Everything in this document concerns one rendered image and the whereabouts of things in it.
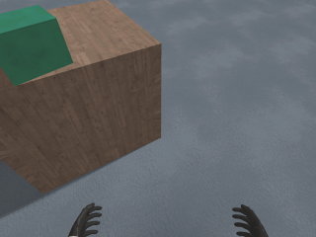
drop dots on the carton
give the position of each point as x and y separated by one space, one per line
31 44

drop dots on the right robot hand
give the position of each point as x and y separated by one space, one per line
254 226

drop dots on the pedestal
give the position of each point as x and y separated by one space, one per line
75 119

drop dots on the left robot hand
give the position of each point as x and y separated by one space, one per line
81 223

